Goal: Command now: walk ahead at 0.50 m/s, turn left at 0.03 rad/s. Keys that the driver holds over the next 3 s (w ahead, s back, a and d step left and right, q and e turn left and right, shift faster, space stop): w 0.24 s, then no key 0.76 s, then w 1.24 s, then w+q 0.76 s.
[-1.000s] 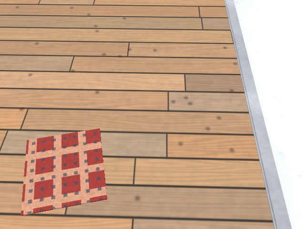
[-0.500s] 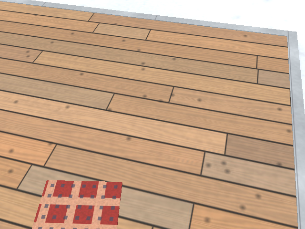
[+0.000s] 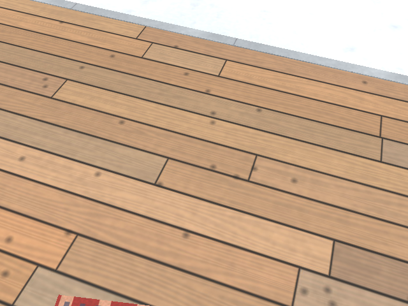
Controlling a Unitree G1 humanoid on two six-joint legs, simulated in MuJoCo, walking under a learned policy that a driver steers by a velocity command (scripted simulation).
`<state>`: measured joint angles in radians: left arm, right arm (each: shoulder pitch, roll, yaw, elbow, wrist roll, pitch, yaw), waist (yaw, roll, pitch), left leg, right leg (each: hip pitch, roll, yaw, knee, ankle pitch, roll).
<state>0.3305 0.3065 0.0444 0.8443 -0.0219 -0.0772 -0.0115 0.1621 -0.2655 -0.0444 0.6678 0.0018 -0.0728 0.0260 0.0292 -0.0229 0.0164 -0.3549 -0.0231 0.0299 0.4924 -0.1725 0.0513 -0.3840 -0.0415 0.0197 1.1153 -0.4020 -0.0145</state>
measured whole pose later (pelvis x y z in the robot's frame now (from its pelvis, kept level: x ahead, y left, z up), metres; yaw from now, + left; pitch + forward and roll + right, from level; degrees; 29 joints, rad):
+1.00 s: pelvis +0.32 -0.03 +0.00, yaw +0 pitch -1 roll -1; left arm 0.15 0.24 0.03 0.97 0.01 0.00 0.01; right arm 0.21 -0.22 -0.03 0.94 -0.01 -0.01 -0.03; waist 0.00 0.00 0.03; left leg -0.21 0.03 -0.02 0.52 -0.29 -0.02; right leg -0.24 0.00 -0.03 0.49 -0.23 -0.01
